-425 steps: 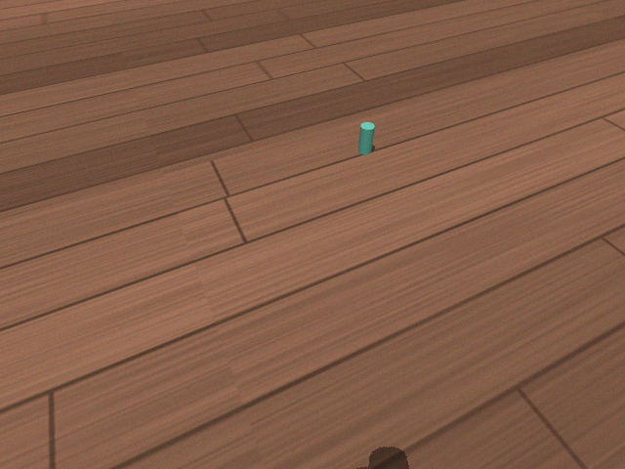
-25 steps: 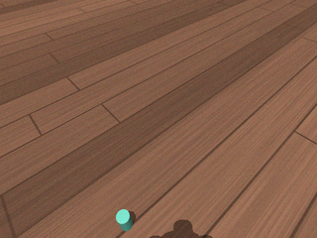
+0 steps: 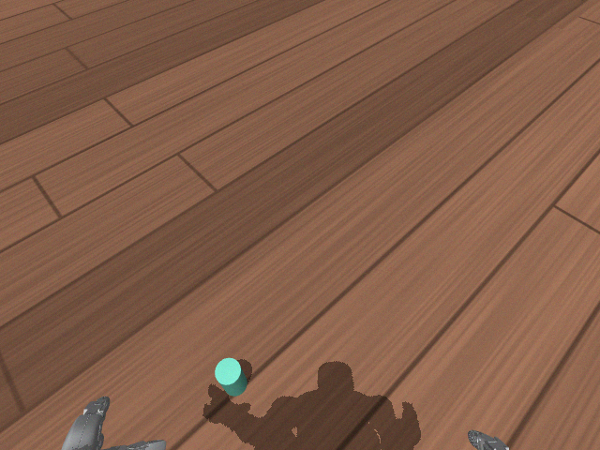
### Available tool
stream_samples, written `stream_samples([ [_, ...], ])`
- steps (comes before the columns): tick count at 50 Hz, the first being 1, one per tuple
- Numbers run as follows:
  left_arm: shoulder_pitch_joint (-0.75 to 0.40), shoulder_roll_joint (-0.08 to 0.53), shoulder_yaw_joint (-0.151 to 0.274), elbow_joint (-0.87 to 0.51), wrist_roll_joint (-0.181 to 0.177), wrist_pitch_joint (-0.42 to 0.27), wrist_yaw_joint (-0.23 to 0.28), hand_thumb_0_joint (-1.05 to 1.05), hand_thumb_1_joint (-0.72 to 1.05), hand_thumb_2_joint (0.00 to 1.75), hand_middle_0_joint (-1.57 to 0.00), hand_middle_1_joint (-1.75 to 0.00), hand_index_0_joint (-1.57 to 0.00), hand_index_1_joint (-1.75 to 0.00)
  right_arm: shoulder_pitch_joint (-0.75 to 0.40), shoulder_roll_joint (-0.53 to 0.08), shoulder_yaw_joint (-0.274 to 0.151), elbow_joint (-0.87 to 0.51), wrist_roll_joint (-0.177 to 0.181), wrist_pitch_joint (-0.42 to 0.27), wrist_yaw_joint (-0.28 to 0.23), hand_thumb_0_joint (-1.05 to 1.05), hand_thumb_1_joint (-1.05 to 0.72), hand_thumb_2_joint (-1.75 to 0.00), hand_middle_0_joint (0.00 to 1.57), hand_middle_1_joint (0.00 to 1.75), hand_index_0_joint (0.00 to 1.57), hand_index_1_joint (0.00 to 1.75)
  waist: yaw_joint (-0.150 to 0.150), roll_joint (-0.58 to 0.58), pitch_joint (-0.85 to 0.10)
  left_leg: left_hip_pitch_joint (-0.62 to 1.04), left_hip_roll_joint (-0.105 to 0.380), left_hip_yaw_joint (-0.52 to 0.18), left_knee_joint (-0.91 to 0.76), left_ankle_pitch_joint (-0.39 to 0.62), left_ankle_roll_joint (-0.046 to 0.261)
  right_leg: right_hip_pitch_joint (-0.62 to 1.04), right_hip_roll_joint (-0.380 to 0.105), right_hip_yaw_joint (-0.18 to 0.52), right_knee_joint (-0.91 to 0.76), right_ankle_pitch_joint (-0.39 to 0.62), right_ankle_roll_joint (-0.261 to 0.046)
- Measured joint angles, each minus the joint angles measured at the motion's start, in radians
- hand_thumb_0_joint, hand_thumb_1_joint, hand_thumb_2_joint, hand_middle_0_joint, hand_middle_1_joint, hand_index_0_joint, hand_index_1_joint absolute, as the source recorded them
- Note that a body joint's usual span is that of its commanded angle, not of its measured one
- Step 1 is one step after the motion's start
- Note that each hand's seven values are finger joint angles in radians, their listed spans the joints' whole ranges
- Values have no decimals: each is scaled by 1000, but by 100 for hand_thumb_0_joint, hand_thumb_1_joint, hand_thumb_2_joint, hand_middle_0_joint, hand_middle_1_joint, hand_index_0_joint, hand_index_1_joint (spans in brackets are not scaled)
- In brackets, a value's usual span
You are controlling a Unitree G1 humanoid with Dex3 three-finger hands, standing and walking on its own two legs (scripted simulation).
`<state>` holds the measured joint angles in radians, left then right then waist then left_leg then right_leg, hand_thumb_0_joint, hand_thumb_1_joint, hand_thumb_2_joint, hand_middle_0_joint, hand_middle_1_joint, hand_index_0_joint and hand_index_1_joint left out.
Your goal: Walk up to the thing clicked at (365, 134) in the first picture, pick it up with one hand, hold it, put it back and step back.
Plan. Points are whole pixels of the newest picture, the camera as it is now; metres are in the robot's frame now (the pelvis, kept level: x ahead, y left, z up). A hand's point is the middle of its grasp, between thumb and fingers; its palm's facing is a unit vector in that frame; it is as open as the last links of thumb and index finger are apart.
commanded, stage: go down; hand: left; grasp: from the side
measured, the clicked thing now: (232, 377) +0.38 +0.20 -0.68
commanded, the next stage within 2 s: none
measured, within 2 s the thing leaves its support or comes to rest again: neither
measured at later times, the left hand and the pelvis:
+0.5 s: hand out of the picture +0.15 +0.27 -0.17, palm faces +0.06 -0.94 -0.32, open 17.3 cm; pelvis +0.00 +0.02 -0.05, yaw +0 degrees
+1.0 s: hand (117, 445) +0.18 +0.31 -0.24, palm faces +0.12 -0.96 -0.25, open 17.2 cm; pelvis -0.02 +0.02 -0.13, yaw +0 degrees
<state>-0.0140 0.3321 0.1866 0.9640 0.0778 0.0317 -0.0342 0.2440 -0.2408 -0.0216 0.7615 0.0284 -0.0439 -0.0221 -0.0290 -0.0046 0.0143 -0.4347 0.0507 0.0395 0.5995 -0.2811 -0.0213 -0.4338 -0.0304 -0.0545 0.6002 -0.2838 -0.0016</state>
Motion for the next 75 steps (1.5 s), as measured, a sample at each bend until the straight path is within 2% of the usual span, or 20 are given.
stream_samples([
  [10,122,-10,12,-206,-19,72,-15,0,-24,16,-8,-15,-8,-14,11,-9,-7,-87,-5,-39,-12,1,-89,-89,20,30,20,30,-5,8,-59,-173,-1,-4,219,-109,13,-162,-10,5,197,-96,14],
  [18,212,-17,11,-394,-29,131,-21,-1,-48,9,-10,-15,-9,-14,-16,-13,-4,-144,-7,-73,-28,1,-86,-89,20,30,20,30,0,6,-90,-286,3,-19,353,-172,16,-263,-11,-2,314,-152,19],
  [28,300,-6,25,-573,-53,199,-27,-1,-57,6,-10,-12,-9,-12,-35,5,16,-203,-15,-111,-50,1,-85,-89,20,30,20,30,-4,12,-118,-407,8,-42,476,-225,17,-368,-11,-19,420,-202,20],
  [40,345,5,53,-662,-82,182,-51,-1,-53,6,-9,-9,-8,-10,-30,17,22,-222,-22,-129,-55,1,-89,-90,20,30,20,30,-8,13,-139,-530,8,-59,594,-267,19,-481,-13,-28,528,-243,21],
  [43,323,13,68,-632,-91,148,-63,-1,-51,7,-9,-9,-8,-9,-33,11,22,-222,-25,-140,-54,1,-90,-90,20,30,20,30,-9,12,-141,-569,7,-60,626,-274,21,-521,-14,-27,561,-250,21],
  [46,265,31,105,-553,-108,79,-91,-1,-50,7,-9,-8,-8,-9,-42,1,22,-219,-27,-156,-48,1,-91,-90,20,30,20,30,-7,6,-151,-641,7,-59,682,-286,23,-595,-17,-23,621,-264,21],
  [51,139,86,177,-419,-142,-78,-183,-1,-50,6,-8,-9,-8,-9,-61,-28,16,-207,-28,-179,-36,1,-92,-91,20,30,20,30,-6,-10,-171,-821,3,-60,831,-322,25,-779,-25,-14,780,-305,21],
  [57,-12,139,230,-349,-166,-219,-267,-1,-49,8,-7,-11,-7,-11,-92,-49,17,-171,-24,-162,-32,1,-92,-91,20,30,20,30,-5,-12,-179,-1007,3,-67,992,-357,26,-965,-29,-8,942,-340,21],
  [70,-209,234,377,-142,-214,-368,-419,-1,-45,13,-6,-12,-5,-12,-111,-51,43,-110,-33,-132,-12,1,-90,-90,20,30,20,30,-5,-4,-172,-1263,10,-82,1195,-377,26,-1221,-23,-7,1145,-361,12],
  [75,-276,282,415,-85,-224,-410,-478,-1,-43,13,-5,-12,-5,-12,-119,-64,52,-97,-38,-134,-15,1,-90,-90,20,30,20,30,-10,-7,-169,-1345,9,-95,1266,-382,23,-1298,-23,-14,1212,-366,9],
])
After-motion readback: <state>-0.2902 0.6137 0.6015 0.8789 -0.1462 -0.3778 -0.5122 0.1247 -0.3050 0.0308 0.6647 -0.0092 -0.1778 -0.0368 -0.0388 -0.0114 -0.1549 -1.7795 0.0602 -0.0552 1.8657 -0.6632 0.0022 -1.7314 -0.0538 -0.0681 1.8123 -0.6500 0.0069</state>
